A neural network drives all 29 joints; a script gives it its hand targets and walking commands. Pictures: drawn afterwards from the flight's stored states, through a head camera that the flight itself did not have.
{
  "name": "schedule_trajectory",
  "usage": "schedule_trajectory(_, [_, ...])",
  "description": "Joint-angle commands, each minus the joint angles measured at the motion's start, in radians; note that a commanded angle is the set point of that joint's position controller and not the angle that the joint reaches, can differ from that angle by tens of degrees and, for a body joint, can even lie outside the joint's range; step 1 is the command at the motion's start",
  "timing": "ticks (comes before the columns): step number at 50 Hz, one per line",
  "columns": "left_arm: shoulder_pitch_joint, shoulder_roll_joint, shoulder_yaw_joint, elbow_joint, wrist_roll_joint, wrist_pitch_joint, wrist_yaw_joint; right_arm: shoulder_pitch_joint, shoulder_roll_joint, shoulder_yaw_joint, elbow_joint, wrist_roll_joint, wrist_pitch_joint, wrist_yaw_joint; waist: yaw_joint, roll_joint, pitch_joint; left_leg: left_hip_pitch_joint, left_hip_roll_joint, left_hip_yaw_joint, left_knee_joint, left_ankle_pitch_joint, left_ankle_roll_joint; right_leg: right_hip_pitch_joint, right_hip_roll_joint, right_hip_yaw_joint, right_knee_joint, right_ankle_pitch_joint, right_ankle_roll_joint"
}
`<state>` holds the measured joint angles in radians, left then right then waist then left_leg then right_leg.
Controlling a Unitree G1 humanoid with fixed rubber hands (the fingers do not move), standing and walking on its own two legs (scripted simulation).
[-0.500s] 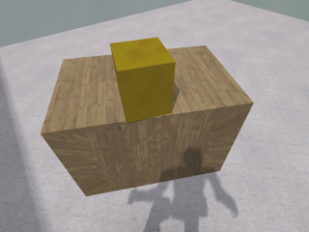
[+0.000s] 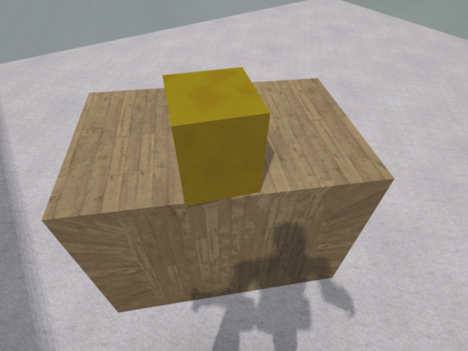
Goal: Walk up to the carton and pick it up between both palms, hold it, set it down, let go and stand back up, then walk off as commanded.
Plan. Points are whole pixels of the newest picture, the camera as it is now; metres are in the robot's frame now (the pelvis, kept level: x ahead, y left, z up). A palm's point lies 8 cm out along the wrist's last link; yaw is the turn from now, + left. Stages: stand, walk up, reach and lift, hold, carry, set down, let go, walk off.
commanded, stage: walk off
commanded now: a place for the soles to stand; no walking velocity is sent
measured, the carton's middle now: (213, 136) +0.60 +0.08 +0.03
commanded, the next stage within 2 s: stand in 1.50 s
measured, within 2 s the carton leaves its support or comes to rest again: neither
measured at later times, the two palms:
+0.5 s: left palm out of the picture +0.13 +0.28 -0.10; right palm out of the picture +0.13 -0.34 -0.09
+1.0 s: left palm out of the picture +0.11 +0.29 -0.10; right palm out of the picture +0.11 -0.33 -0.09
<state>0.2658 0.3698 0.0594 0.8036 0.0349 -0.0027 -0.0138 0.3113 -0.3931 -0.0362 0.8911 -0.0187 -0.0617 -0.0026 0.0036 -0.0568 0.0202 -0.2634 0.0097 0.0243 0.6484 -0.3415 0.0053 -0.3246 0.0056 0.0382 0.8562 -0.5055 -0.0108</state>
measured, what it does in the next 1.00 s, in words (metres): steps on the spot: right foot, then left foot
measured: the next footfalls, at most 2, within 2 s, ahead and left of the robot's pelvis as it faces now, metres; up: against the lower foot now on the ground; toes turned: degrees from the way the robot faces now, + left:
right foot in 0.16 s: +0.09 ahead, -0.15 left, +0.00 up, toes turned +2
left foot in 0.46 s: +0.11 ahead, +0.10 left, +0.00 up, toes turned +1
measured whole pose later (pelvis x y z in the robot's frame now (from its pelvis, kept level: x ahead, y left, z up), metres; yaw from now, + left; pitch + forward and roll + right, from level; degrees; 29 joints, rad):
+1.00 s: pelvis +0.03 -0.02 +0.00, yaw +0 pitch -3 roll +0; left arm 0.27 0.37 0.05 0.80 0.02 -0.04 0.00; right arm 0.26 -0.39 -0.04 0.87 -0.02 -0.04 0.00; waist 0.01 -0.03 0.04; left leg -0.33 0.01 0.01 0.66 -0.28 0.00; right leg -0.29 0.00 0.03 0.65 -0.32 0.01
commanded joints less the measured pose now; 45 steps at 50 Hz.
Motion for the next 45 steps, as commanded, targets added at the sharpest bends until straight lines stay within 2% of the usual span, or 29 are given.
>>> schedule_trajectory(1, [-0.05,0.23,0.072,-0.047,0.007,-0.019,-0.022,-0.008,-0.31,-0.067,-0.041,-0.014,-0.024,-0.016,-0.01,0.185,0.197,-0.076,0.305,-0.461,-0.391,-0.283,0.262,-0.266,-0.043,-0.008,-0.003,-0.038,-0.017])
schedule_trajectory(4, [-0.021,0.216,0.066,-0.028,-0.006,-0.04,-0.01,-0.01,-0.282,-0.061,-0.062,-0.014,-0.02,-0.005,-0.024,0.242,0.076,0.019,0.236,-0.301,-0.28,0.051,0.236,-0.152,-0.016,-0.066,-0.156,0.055,-0.02])
schedule_trajectory(5, [-0.043,0.202,0.062,-0.033,-0.008,-0.042,-0.004,-0.006,-0.278,-0.06,-0.059,-0.009,-0.017,-0.003,-0.027,0.257,0.083,0.014,0.222,-0.304,-0.242,0.162,0.228,-0.129,-0.009,-0.07,-0.219,0.048,-0.02])
schedule_trajectory(6, [0.01,0.19,0.069,-0.034,-0.01,-0.047,0.005,-0.049,-0.282,-0.06,-0.077,-0.012,-0.008,0.002,0.01,0.267,0.029,-0.003,0.199,-0.239,-0.194,0.185,0.211,-0.036,0.011,-0.095,-0.3,0.13,-0.029])
schedule_trajectory(7, [0.039,0.189,0.059,-0.023,-0.004,-0.055,0.006,-0.07,-0.247,-0.047,-0.088,-0.002,-0.004,0.003,0.033,0.222,0.008,-0.066,0.143,-0.153,-0.09,0.223,0.173,0.102,0.024,-0.112,-0.357,0.196,-0.039])
schedule_trajectory(8, [0.087,0.217,0.059,-0.003,-0.009,-0.066,0.011,-0.088,-0.214,-0.035,-0.104,-0.004,0.002,-0.001,0.066,0.119,-0.045,-0.112,0.089,-0.075,0.103,0.296,0.126,0.24,-0.011,-0.045,-0.403,0.258,-0.054])
schedule_trajectory(9, [0.135,0.274,0.08,-0.008,-0.001,-0.074,0.018,-0.076,-0.164,-0.013,-0.131,0.014,-0.008,-0.004,0.086,-0.028,-0.132,-0.203,0.009,-0.033,0.276,0.272,0.078,0.357,-0.153,0.204,-0.461,0.345,-0.131])
schedule_trajectory(10, [0.133,0.328,0.074,-0.018,-0.006,-0.08,0.026,-0.072,-0.136,-0.009,-0.14,0.018,-0.001,-0.011,0.065,-0.13,-0.126,-0.312,-0.07,-0.029,0.369,-0.099,0.043,0.393,-0.32,0.447,-0.476,0.515,-0.213])
schedule_trajectory(11, [0.119,0.322,0.066,-0.004,-0.013,-0.077,0.021,-0.079,-0.184,-0.02,-0.095,0.005,0.009,-0.017,0.062,-0.085,-0.044,-0.316,-0.05,-0.062,0.387,-0.235,0.042,0.317,-0.339,0.468,-0.479,0.567,-0.239])
schedule_trajectory(12, [0.109,0.311,0.056,-0.008,-0.01,-0.074,0.025,-0.094,-0.212,-0.032,-0.087,-0.005,0.005,-0.011,0.051,-0.023,-0.037,-0.276,-0.021,-0.072,0.354,-0.275,0.051,0.267,-0.335,0.414,-0.451,0.603,-0.281])
schedule_trajectory(15, [0.083,0.253,0.046,-0.01,-0.004,-0.07,0.03,-0.068,-0.173,-0.022,-0.09,0.002,-0.001,-0.004,0.055,-0.085,-0.049,-0.291,-0.007,-0.053,0.182,-0.185,0.046,0.363,-0.254,0.218,-0.353,0.904,-0.208])
schedule_trajectory(17, [0.052,0.262,0.044,-0.005,-0.004,-0.063,0.029,-0.087,-0.166,-0.022,-0.078,0.005,0.002,-0.006,0.063,-0.138,-0.041,-0.244,0.0,-0.026,0.04,-0.123,0.029,0.359,-0.222,0.175,-0.336,0.9,-0.171])
schedule_trajectory(19, [0.002,0.242,0.042,-0.007,-0.01,-0.053,0.03,-0.065,-0.156,-0.019,-0.064,0.0,0.006,-0.007,0.026,-0.107,-0.055,-0.123,-0.005,-0.018,-0.07,-0.044,0.038,0.291,-0.173,0.116,-0.278,0.893,-0.127])
schedule_trajectory(21, [-0.076,0.229,0.032,-0.012,-0.023,-0.051,0.031,-0.026,-0.173,-0.04,-0.047,-0.006,0.002,-0.009,-0.015,-0.03,-0.074,0.087,0.033,-0.046,-0.145,0.297,0.056,0.112,-0.142,0.052,-0.249,0.747,-0.092])
schedule_trajectory(22, [-0.089,0.211,0.028,-0.028,-0.03,-0.041,0.031,0.004,-0.193,-0.046,-0.056,-0.01,0.003,-0.011,-0.028,0.053,-0.121,0.184,0.059,-0.105,-0.153,0.44,0.072,0.033,-0.11,0.02,-0.183,0.636,-0.055])
schedule_trajectory(23, [-0.096,0.187,0.022,-0.031,-0.037,-0.035,0.033,-0.007,-0.228,-0.048,-0.061,-0.012,0.001,-0.017,-0.036,0.087,-0.113,0.184,0.17,-0.255,-0.176,0.545,0.116,-0.018,-0.063,0.003,-0.143,0.516,-0.022])
schedule_trajectory(24, [-0.08,0.172,0.018,-0.008,-0.04,-0.03,0.033,-0.046,-0.24,-0.049,-0.055,-0.012,-0.001,-0.019,-0.006,0.127,-0.051,0.106,0.262,-0.33,-0.196,0.577,0.166,-0.031,-0.017,-0.022,-0.131,0.214,-0.006])
schedule_trajectory(25, [-0.05,0.179,0.022,-0.018,-0.033,-0.034,0.035,-0.063,-0.235,-0.037,-0.076,-0.013,0.002,-0.013,0.019,0.154,-0.017,0.042,0.288,-0.337,-0.193,0.553,0.217,-0.002,-0.008,-0.044,-0.15,0.031,-0.011])
schedule_trajectory(26, [-0.045,0.177,0.029,-0.034,-0.029,-0.034,0.037,-0.083,-0.228,-0.032,-0.087,-0.012,0.003,-0.007,0.025,0.208,-0.011,0.067,0.281,-0.317,-0.174,0.56,0.217,-0.006,-0.024,-0.031,-0.268,-0.075,-0.02])
schedule_trajectory(27, [-0.05,0.185,0.018,-0.008,-0.037,-0.044,0.034,-0.097,-0.221,-0.03,-0.087,-0.009,0.009,-0.005,0.024,0.186,-0.002,0.032,0.234,-0.255,-0.152,0.58,0.177,0.027,-0.033,-0.033,-0.333,0.008,-0.031])
schedule_trajectory(28, [-0.066,0.2,0.027,-0.002,-0.026,-0.059,0.028,-0.112,-0.201,-0.024,-0.087,-0.009,0.009,-0.005,0.015,0.161,-0.029,-0.014,0.178,-0.204,-0.111,0.514,0.128,0.116,-0.055,0.0,-0.375,0.267,-0.039])
schedule_trajectory(29, [-0.031,0.218,0.025,-0.006,-0.017,-0.068,0.027,-0.132,-0.162,-0.016,-0.118,-0.002,0.012,-0.006,0.027,0.047,-0.052,-0.02,0.109,-0.126,-0.013,0.502,0.085,0.146,-0.118,0.073,-0.393,0.549,-0.056])
schedule_trajectory(30, [-0.047,0.253,0.036,-0.022,-0.019,-0.071,0.029,-0.104,-0.158,-0.016,-0.114,0.008,0.013,-0.006,0.009,0.024,-0.107,-0.003,0.061,-0.098,0.009,0.424,0.051,0.168,-0.156,0.125,-0.371,0.636,-0.09])
schedule_trajectory(32, [-0.076,0.246,0.028,-0.016,-0.017,-0.062,0.026,-0.098,-0.182,-0.027,-0.09,0.007,0.013,-0.004,0.0,0.075,-0.085,0.033,0.06,-0.122,-0.063,0.277,0.064,0.098,-0.161,0.106,-0.359,0.503,-0.103])
schedule_trajectory(36, [-0.08,0.198,0.02,-0.025,-0.015,-0.047,0.029,-0.118,-0.202,-0.026,-0.096,0.001,0.007,-0.002,0.017,0.112,-0.05,-0.057,0.137,-0.19,-0.152,0.315,0.114,0.123,-0.063,0.021,-0.301,0.389,-0.051])
schedule_trajectory(39, [-0.084,0.229,0.029,-0.012,-0.01,-0.048,0.024,-0.124,-0.187,-0.031,-0.095,0.001,0.017,-0.004,0.004,0.084,-0.022,-0.04,0.1,-0.17,-0.155,0.138,0.091,0.047,-0.108,0.076,-0.354,0.253,-0.075])
schedule_trajectory(42, [-0.093,0.224,0.032,-0.024,-0.014,-0.054,0.023,-0.117,-0.19,-0.026,-0.088,-0.005,0.015,0.0,0.005,0.094,0.004,-0.05,0.101,-0.177,-0.152,0.205,0.087,0.061,-0.103,0.069,-0.374,0.294,-0.063])
schedule_trajectory(43, [-0.083,0.219,0.018,-0.015,-0.015,-0.056,0.024,-0.112,-0.208,-0.028,-0.093,-0.004,0.011,0.001,0.002,0.16,-0.007,-0.049,0.121,-0.188,-0.19,0.216,0.101,0.069,-0.09,0.041,-0.336,0.304,-0.06])
schedule_trajectory(45, [-0.078,0.21,0.018,-0.012,-0.015,-0.048,0.025,-0.133,-0.202,-0.03,-0.098,0.003,0.011,0.006,0.007,0.143,-0.003,-0.084,0.129,-0.234,-0.23,0.094,0.123,0.065,-0.075,0.034,-0.335,0.199,-0.05])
